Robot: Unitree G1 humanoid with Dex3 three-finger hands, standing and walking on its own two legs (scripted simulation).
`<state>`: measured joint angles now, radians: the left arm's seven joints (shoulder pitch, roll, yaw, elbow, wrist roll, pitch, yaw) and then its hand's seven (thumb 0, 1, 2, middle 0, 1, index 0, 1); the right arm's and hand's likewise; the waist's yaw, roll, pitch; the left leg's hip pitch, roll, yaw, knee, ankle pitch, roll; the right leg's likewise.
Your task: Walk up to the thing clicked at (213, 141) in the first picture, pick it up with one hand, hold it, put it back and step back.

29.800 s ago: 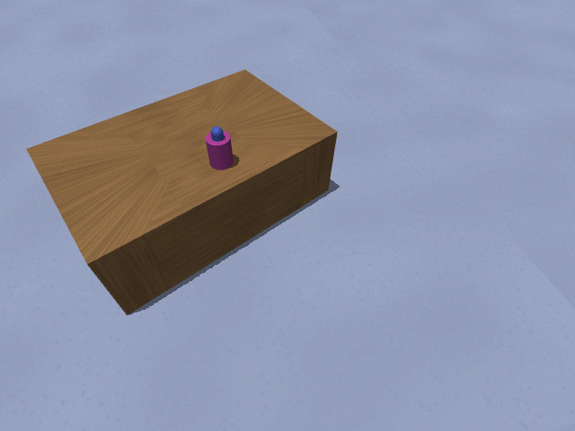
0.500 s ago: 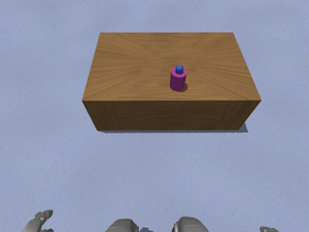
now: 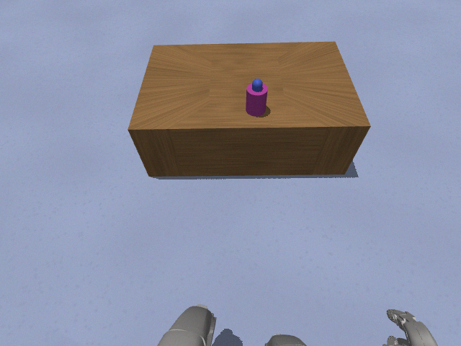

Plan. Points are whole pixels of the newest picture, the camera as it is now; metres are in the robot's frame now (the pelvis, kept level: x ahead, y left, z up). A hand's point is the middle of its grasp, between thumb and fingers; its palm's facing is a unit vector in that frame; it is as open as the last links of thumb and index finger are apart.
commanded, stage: step back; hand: right
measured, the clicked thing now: (256, 95) +1.07 -0.09 -0.32
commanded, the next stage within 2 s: stand in 1.08 s
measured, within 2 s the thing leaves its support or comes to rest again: neither
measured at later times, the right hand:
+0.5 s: hand out of the picture +0.03 -0.25 -0.15, palm faces -0.10 +0.93 -0.35, open 7.4 cm
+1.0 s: hand out of the picture +0.09 -0.21 -0.14, palm faces -0.06 +0.94 -0.33, open 7.4 cm
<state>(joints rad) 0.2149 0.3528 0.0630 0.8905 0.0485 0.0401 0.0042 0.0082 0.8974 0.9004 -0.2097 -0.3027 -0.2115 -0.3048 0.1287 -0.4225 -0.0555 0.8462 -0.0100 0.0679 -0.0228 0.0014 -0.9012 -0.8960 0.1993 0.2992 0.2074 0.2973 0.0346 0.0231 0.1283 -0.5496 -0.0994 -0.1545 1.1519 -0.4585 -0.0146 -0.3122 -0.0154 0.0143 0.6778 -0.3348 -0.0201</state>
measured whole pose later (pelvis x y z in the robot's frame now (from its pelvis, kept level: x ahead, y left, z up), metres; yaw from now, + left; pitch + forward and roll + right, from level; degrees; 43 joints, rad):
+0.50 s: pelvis -0.06 +0.00 +0.00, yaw +4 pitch -3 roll -1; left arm 0.23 0.35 0.06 1.01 0.04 -0.03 -0.01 0.01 0.90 0.90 -0.21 -0.30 -0.21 -0.30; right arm 0.18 -0.36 -0.05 0.99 -0.03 0.02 0.02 0.00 -0.90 -0.90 0.20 0.30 0.21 0.30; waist 0.02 0.03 0.05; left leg -0.31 0.00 -0.07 0.77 -0.47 0.00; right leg -0.27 0.01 -0.03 0.58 -0.27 -0.03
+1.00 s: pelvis -0.03 +0.03 +0.01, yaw +3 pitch -2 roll +0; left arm 0.09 0.37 0.03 1.06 0.01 -0.02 0.00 0.01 0.90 0.90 -0.21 -0.30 -0.21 -0.30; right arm 0.09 -0.32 -0.04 1.07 -0.02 -0.01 0.01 0.00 -0.90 -0.90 0.20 0.30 0.21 0.30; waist 0.01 0.00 0.06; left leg -0.18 0.01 0.01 0.52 -0.31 0.00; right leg -0.20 -0.02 0.01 0.51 -0.27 0.02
